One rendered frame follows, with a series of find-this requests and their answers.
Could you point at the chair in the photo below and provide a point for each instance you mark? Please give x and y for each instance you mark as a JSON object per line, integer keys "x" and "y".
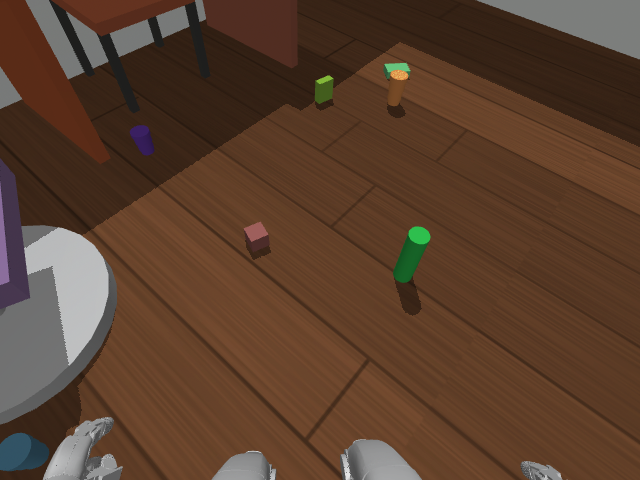
{"x": 107, "y": 16}

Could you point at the left robot hand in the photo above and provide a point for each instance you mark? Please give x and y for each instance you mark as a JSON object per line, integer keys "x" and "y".
{"x": 72, "y": 455}

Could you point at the office chair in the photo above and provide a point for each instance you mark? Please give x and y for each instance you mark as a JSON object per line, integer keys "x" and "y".
{"x": 58, "y": 297}

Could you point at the right robot hand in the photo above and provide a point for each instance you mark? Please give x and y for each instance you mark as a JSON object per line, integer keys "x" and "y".
{"x": 536, "y": 471}

